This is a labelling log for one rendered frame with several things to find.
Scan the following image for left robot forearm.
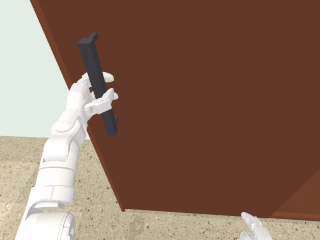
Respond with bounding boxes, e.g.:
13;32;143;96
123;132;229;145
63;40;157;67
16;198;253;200
15;109;88;240

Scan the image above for handle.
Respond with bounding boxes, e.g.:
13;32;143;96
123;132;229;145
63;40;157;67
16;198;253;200
77;32;118;136

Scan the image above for robot right hand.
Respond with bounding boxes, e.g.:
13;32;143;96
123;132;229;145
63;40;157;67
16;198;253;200
237;212;273;240

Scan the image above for left robot upper arm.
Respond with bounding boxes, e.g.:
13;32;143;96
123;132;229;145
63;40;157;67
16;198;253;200
17;212;76;240

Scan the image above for wardrobe door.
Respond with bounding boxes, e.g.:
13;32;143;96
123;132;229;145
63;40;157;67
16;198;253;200
40;0;320;219
275;169;320;215

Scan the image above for robot left hand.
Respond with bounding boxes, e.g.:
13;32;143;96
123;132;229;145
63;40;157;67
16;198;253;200
65;72;119;121

